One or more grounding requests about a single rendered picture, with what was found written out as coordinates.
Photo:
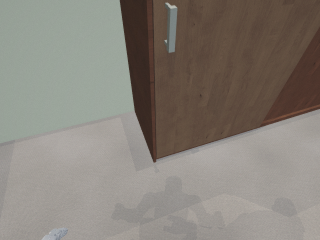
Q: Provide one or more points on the handle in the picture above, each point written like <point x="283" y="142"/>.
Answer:
<point x="171" y="27"/>

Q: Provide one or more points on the wardrobe door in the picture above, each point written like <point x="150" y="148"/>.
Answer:
<point x="232" y="58"/>
<point x="302" y="89"/>

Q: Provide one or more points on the robot left hand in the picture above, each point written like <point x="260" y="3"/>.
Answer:
<point x="56" y="234"/>

